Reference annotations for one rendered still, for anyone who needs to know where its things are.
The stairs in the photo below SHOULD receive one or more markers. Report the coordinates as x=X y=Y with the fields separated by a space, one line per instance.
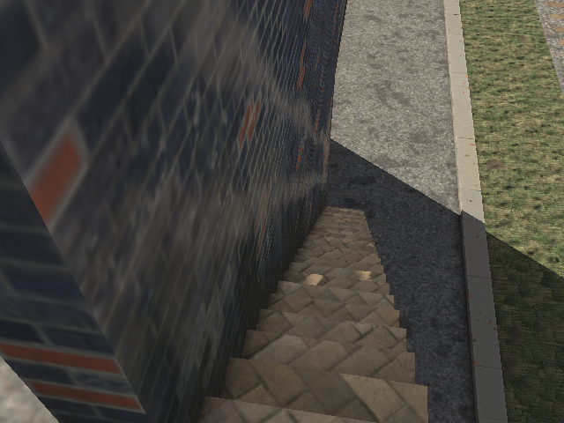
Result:
x=328 y=348

